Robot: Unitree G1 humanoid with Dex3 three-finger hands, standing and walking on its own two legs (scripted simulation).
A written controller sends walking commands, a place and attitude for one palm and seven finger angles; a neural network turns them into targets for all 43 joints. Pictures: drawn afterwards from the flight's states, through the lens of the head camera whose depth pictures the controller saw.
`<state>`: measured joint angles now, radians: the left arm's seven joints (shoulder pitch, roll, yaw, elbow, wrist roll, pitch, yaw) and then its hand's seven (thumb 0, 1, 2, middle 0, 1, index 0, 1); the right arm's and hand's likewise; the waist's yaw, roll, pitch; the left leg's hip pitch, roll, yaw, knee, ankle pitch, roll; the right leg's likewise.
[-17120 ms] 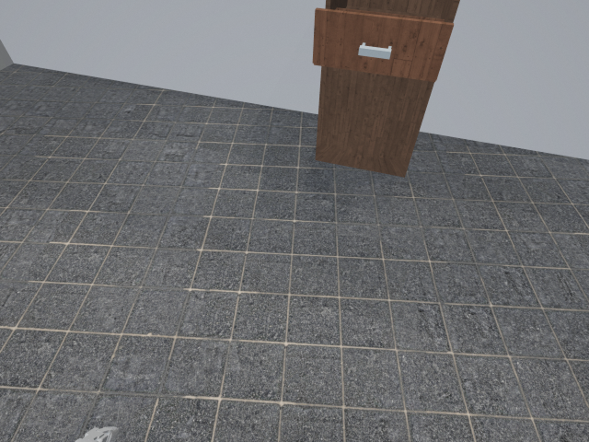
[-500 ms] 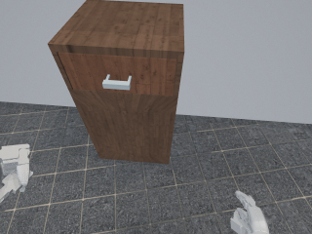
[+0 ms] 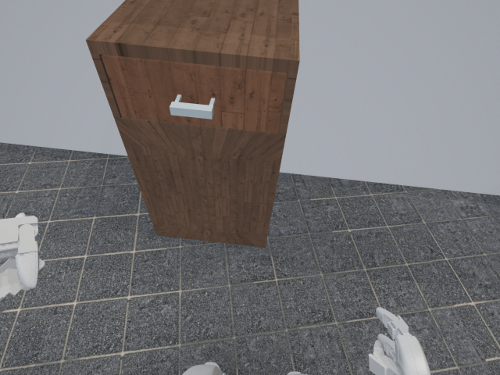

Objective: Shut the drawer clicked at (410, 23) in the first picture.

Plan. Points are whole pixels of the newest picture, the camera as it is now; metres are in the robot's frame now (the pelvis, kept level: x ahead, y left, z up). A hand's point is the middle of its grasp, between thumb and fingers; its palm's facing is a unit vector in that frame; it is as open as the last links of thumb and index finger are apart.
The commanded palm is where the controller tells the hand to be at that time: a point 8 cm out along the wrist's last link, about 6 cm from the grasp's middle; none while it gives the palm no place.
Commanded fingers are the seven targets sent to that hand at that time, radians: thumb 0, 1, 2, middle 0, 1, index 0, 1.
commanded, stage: step back with the hand held close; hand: left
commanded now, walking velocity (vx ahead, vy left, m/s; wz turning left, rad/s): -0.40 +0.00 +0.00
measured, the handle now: (193, 105) +0.72 +0.19 +0.01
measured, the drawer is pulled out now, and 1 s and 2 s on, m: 0.00 0.00 0.00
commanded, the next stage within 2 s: stop stepping back and stand still in 0.74 s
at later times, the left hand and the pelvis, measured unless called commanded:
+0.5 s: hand (32, 333) +0.13 +0.21 +0.18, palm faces +0.30 -0.86 -0.42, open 3.3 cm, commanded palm +0.06 +0.26 +0.20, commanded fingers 0.00 0.90 0.90 -1.40 -1.60 -1.40 -1.60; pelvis -0.08 -0.01 +0.01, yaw -1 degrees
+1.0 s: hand out of the picture +0.03 +0.23 +0.18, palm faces +0.22 -0.84 -0.49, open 3.3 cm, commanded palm -0.02 +0.28 +0.20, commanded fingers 0.00 0.90 0.90 -1.40 -1.60 -1.40 -1.60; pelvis -0.17 +0.01 +0.02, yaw -3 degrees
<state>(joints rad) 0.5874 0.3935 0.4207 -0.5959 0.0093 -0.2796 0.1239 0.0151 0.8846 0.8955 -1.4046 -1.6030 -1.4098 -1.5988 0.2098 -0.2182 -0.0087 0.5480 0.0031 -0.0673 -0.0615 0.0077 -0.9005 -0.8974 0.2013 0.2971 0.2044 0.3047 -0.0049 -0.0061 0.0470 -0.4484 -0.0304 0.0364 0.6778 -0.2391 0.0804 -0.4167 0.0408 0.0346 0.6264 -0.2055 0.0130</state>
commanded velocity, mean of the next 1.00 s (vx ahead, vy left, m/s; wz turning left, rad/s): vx -0.28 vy -0.01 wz -0.01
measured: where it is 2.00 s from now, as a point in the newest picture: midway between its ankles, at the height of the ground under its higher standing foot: outside the picture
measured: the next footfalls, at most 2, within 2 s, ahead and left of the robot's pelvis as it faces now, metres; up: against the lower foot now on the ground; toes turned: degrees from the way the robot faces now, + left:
right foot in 0.38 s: -0.12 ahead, -0.14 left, +0.00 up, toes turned +3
left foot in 0.70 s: +0.04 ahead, +0.07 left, +0.00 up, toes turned -1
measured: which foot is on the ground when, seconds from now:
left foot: down 0.00-0.60, up 0.62-0.68, down 0.70-1.00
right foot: down 0.00-0.18, up 0.20-0.36, down 0.38-0.76, up 0.78-0.98, down 1.00-1.00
